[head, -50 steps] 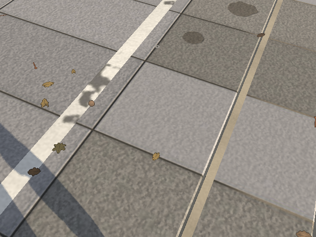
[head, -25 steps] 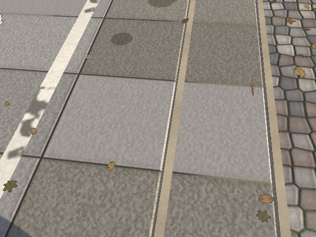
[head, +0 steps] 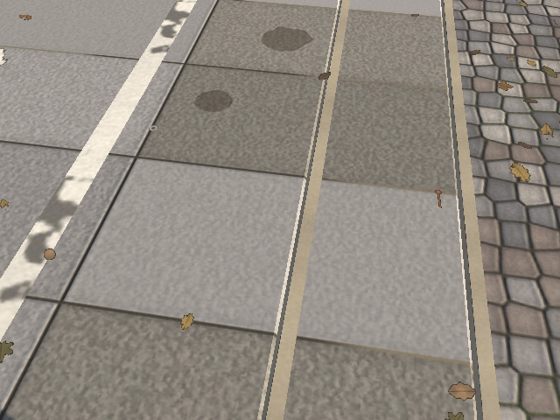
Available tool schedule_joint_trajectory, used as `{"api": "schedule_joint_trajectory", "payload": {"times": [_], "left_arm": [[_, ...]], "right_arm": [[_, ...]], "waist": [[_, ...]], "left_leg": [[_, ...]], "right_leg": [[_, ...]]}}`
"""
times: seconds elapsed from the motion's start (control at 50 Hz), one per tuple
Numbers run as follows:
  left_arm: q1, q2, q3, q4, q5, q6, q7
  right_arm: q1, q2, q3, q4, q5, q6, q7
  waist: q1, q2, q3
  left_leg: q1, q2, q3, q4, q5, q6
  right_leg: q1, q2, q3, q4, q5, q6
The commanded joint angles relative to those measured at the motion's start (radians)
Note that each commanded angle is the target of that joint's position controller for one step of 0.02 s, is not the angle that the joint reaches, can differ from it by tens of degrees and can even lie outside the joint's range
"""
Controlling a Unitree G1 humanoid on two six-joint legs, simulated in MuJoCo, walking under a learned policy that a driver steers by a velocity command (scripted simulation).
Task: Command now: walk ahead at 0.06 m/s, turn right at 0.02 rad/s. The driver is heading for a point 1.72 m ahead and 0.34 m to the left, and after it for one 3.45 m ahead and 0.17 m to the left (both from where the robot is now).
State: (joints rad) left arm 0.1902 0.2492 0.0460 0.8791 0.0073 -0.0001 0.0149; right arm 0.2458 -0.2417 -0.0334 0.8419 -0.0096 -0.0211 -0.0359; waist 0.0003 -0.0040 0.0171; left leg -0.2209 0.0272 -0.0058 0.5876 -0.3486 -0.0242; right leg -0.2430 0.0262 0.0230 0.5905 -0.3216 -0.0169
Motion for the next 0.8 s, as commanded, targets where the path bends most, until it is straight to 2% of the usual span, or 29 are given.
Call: {"api": "schedule_joint_trajectory", "payload": {"times": [0.02, 0.08, 0.14, 0.36, 0.48, 0.5, 0.52, 0.54, 0.58, 0.6, 0.62, 0.64, 0.68, 0.7, 0.72, 0.74, 0.76, 0.78, 0.8], "left_arm": [[-0.051, 0.088, 0.016, -0.039, -0.004, -0.025, -0.004], [-0.033, 0.093, 0.013, -0.006, -0.01, -0.024, -0.007], [-0.02, 0.102, 0.011, 0.029, -0.012, -0.017, -0.004], [-0.048, 0.099, 0.009, 0.117, -0.012, 0.003, 0.01], [-0.061, 0.096, 0.007, 0.15, -0.01, 0.006, 0.011], [-0.044, 0.095, 0.008, 0.163, -0.012, 0.007, 0.012], [-0.033, 0.111, 0.014, 0.17, -0.02, 0.01, 0.013], [-0.02, 0.129, 0.021, 0.172, -0.025, 0.01, 0.013], [0.031, 0.171, 0.033, 0.176, -0.028, -0.005, 0.009], [0.05, 0.192, 0.04, 0.178, -0.028, -0.018, 0.008], [0.046, 0.193, 0.041, 0.172, -0.025, -0.034, 0.007], [0.03, 0.182, 0.039, 0.163, -0.024, -0.048, 0.006], [-0.021, 0.172, 0.037, 0.137, -0.04, -0.06, 0.003], [-0.07, 0.171, 0.037, 0.121, -0.049, -0.057, 0.002], [-0.1, 0.165, 0.035, 0.11, -0.051, -0.05, 0.001], [-0.098, 0.139, 0.028, 0.104, -0.042, -0.048, -0.001], [-0.103, 0.076, 0.009, 0.095, -0.029, -0.054, -0.007], [-0.117, 0.045, 0.001, 0.052, -0.025, -0.071, -0.005], [-0.121, 0.085, 0.011, 0.046, -0.047, -0.083, -0.007]], "right_arm": [[-0.011, -0.114, -0.02, -0.055, 0.0, -0.022, -0.003], [0.001, -0.12, -0.02, -0.034, 0.007, -0.013, -0.003], [0.0, -0.113, -0.017, -0.015, 0.008, 0.001, -0.002], [-0.023, -0.106, -0.015, 0.072, 0.006, 0.018, -0.008], [-0.021, -0.107, -0.013, 0.115, 0.004, 0.018, -0.012], [-0.002, -0.1, -0.012, 0.131, 0.006, 0.019, -0.013], [-0.001, -0.098, -0.013, 0.136, 0.012, 0.02, -0.015], [-0.015, -0.092, -0.011, 0.133, 0.016, 0.018, -0.015], [-0.063, -0.072, -0.006, 0.104, 0.022, -0.002, -0.014], [-0.081, -0.062, -0.004, 0.093, 0.03, -0.017, -0.008], [-0.088, -0.07, -0.007, 0.087, 0.037, -0.031, -0.001], [-0.084, -0.08, -0.011, 0.086, 0.041, -0.045, 0.007], [-0.058, -0.087, -0.017, 0.093, 0.043, -0.066, 0.024], [-0.009, -0.082, -0.02, 0.118, 0.041, -0.072, 0.029], [0.079, -0.072, -0.026, 0.166, 0.035, -0.074, 0.032], [0.164, -0.074, -0.034, 0.209, 0.025, -0.069, 0.033], [0.279, -0.111, -0.046, 0.232, 0.02, -0.066, 0.03], [0.361, -0.223, -0.065, 0.23, 0.022, -0.072, 0.039], [0.308, -0.188, -0.046, 0.225, 0.01, -0.086, 0.044]], "waist": [[-0.019, -0.029, -0.018], [-0.015, -0.01, -0.053], [-0.011, -0.016, -0.059], [-0.003, 0.004, -0.018], [-0.003, 0.002, -0.003], [-0.002, -0.007, -0.024], [0.003, -0.025, -0.011], [0.015, -0.049, 0.023], [0.044, -0.148, 0.107], [0.05, -0.192, 0.138], [0.046, -0.192, 0.16], [0.036, -0.18, 0.159], [-0.002, -0.144, 0.128], [-0.04, -0.13, 0.103], [-0.079, -0.108, 0.07], [-0.102, -0.057, 0.043], [-0.135, 0.116, -0.006], [-0.142, 0.345, -0.02], [-0.103, 0.257, 0.033]], "left_leg": [[-0.003, 0.013, -0.016, -0.074, 0.216, 0.023], [0.047, 0.016, -0.016, -0.064, 0.35, 0.018], [0.063, 0.019, -0.017, -0.079, 0.378, 0.019], [0.072, 0.014, -0.005, -0.151, 0.326, 0.003], [0.065, 0.012, 0.0, -0.17, 0.277, -0.001], [0.068, -0.005, 0.021, -0.16, 0.174, 0.001], [0.038, -0.032, 0.049, -0.123, 0.02, 0.009], [-0.019, -0.049, 0.065, -0.077, -0.105, 0.02], [-0.164, -0.06, 0.081, 0.071, -0.171, 0.034], [-0.197, -0.039, 0.052, 0.154, -0.154, 0.049], [-0.234, -0.009, 0.01, 0.22, -0.164, 0.067], [-0.271, 0.016, -0.017, 0.257, -0.189, 0.083], [-0.22, 0.045, -0.019, 0.138, -0.178, 0.111], [-0.078, 0.028, 0.02, 0.005, -0.093, 0.116], [0.109, -0.023, 0.079, -0.097, 0.061, 0.105], [0.234, -0.047, 0.076, -0.117, 0.109, 0.086], [0.357, 0.089, -0.137, -0.214, 0.008, 0.118], [0.428, 0.318, -0.58, -0.403, -0.133, 0.253], [0.35, 0.389, -0.718, -0.452, -0.286, 0.317]], "right_leg": [[0.003, -0.044, 0.06, -0.093, 0.259, -0.042], [0.042, -0.053, 0.064, -0.081, 0.398, -0.041], [0.077, -0.056, 0.062, -0.084, 0.46, -0.039], [0.109, -0.055, 0.055, -0.139, 0.414, -0.033], [0.099, -0.051, 0.052, -0.164, 0.347, -0.031], [0.106, -0.042, 0.046, -0.173, 0.228, -0.037], [0.093, -0.039, 0.055, -0.185, 0.018, -0.056], [0.059, -0.061, 0.1, -0.222, -0.229, -0.084], [0.025, -0.202, 0.319, -0.361, -0.532, -0.17], [-0.001, -0.28, 0.445, -0.422, -0.575, -0.221], [-0.015, -0.324, 0.509, -0.448, -0.544, -0.248], [0.008, -0.345, 0.521, -0.448, -0.483, -0.254], [0.023, -0.319, 0.424, -0.422, -0.353, -0.213], [-0.038, -0.264, 0.321, -0.394, -0.28, -0.176], [-0.124, -0.197, 0.221, -0.333, -0.211, -0.145], [-0.189, -0.138, 0.144, -0.226, -0.14, -0.119], [-0.289, -0.053, 0.028, 0.047, -0.062, -0.065], [-0.482, 0.048, -0.047, 0.326, -0.204, -0.018], [-0.558, -0.004, 0.044, 0.509, -0.259, -0.031]]}}
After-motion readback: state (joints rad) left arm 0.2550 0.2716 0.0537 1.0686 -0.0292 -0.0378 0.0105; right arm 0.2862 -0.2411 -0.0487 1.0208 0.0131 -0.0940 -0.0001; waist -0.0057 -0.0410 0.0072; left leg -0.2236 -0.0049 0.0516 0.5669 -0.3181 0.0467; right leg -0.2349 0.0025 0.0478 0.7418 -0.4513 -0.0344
